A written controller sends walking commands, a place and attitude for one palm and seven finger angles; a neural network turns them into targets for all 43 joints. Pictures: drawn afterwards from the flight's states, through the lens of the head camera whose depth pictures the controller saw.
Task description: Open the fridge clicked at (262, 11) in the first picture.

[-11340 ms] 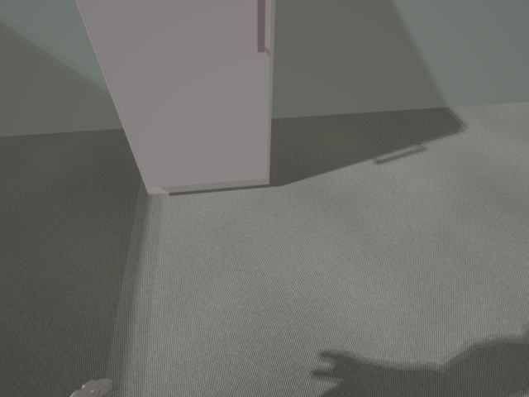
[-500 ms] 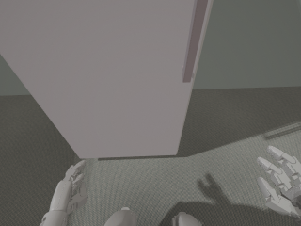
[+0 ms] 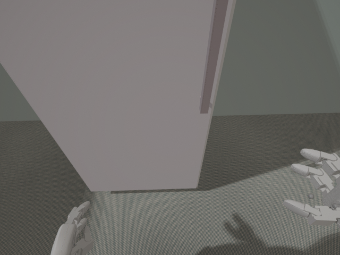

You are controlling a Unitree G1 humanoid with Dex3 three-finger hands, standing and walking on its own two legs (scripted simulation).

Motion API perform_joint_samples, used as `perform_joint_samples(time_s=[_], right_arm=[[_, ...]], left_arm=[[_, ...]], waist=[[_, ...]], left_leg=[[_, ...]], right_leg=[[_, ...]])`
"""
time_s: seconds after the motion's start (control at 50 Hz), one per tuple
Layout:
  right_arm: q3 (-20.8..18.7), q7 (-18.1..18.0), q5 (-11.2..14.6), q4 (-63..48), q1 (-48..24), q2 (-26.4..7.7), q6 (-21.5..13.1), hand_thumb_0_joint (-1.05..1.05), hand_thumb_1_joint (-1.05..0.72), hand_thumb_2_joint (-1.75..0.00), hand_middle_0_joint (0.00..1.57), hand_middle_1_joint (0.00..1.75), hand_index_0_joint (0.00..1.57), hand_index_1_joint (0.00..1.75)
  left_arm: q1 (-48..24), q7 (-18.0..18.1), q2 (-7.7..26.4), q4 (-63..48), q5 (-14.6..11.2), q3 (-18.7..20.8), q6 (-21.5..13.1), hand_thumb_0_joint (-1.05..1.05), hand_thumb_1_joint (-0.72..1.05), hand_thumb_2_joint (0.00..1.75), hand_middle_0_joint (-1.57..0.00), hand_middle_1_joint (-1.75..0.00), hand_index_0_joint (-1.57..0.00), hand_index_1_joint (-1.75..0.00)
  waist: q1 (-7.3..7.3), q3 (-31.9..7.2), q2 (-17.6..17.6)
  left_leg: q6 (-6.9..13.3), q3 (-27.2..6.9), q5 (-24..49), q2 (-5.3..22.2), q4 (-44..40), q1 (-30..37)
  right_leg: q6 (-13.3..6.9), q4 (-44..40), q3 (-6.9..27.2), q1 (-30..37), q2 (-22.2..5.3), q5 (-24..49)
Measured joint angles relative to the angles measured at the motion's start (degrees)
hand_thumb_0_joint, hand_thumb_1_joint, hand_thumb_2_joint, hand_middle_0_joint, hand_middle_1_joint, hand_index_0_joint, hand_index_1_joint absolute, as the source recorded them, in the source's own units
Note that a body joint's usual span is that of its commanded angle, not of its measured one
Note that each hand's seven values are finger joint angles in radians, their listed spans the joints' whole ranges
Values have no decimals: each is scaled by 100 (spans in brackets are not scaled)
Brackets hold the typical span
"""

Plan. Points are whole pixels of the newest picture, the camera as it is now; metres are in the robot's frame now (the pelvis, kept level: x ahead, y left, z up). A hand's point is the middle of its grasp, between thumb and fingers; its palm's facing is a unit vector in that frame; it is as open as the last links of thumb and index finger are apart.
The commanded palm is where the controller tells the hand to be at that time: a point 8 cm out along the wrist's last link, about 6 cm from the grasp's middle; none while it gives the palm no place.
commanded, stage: raise the hand to about handle height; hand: right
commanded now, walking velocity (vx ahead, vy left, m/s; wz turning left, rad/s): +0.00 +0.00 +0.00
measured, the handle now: (210, 51) +0.54 -0.08 +0.22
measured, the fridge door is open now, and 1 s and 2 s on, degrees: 0 0 0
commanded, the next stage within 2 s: move the hooked fingers beside the handle in 1.16 s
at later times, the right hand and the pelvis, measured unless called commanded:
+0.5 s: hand (334, 149) +0.28 -0.27 +0.18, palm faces +0.05 +1.00 -0.07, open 13.9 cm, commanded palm +0.25 -0.32 +0.19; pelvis +0.02 +0.00 +0.03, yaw +0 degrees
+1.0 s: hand (327, 136) +0.29 -0.25 +0.20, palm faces +0.07 +1.00 -0.05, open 14.0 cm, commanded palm +0.25 -0.30 +0.21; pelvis +0.01 +0.02 +0.03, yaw +1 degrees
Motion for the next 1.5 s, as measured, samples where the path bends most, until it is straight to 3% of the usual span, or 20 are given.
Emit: perform_joint_samples(time_s=[0.18,0.42,0.7,0.82,1.0,1.3,1.5], right_arm=[[-45,26,-65,-58,-444,-86,422,-1,21,-43,28,101,28,101],[-181,173,-106,93,-1254,-297,1251,-1,45,-33,30,116,30,116],[-339,154,-212,377,-2231,-574,2073,-2,50,-30,30,119,30,120],[-358,168,-200,442,-2236,-604,2317,-1,50,-30,30,120,30,120],[-334,-78,-274,235,-2044,-383,2239,-2,50,-30,30,120,30,120],[-304,-53,-255,350,-2123,-462,2291,-2,50,-30,30,120,30,120],[256,-337,-484,643,-2778,-175,2239,-2,50,-30,30,120,30,120]], left_arm=[[-223,85,-44,39,-27,-64,49,2,90,90,-20,-30,-20,-30],[-430,73,-176,40,-73,-259,334,2,90,90,-20,-30,-20,-30],[-457,77,-64,48,-181,-260,720,2,90,90,-20,-30,-20,-30],[-471,31,-7,-29,-217,-209,867,2,90,90,-20,-30,-20,-30],[-456,88,-4,-27,-206,-161,899,2,90,90,-20,-30,-20,-30],[-486,113,-51,32,-225,-207,850,2,90,90,-20,-30,-20,-30],[-512,182,-82,145,-226,-247,790,2,90,90,-20,-30,-20,-30]], waist=[[-154,107,-18],[-295,121,-123],[-263,135,-187],[-197,88,-212],[-199,150,-170],[-211,129,-208],[-221,192,-150]], left_leg=[[-31,9,150,-9,-571,670],[-35,-10,379,-17,-1211,1283],[25,-47,567,-55,-1549,1578],[51,-97,600,-80,-1537,1528],[94,-112,606,-129,-1468,1524],[86,-100,634,-121,-1447,1518],[50,-47,630,-45,-1433,1489]], right_leg=[[-13,-555,20,648,30,152],[-5,-1257,10,1287,64,419],[50,-1695,-24,1642,47,657],[76,-1733,-76,1637,23,700],[115,-1643,-91,1637,-30,690],[105,-1584,-76,1606,-23,703],[61,-1580,-17,1552,52,726]])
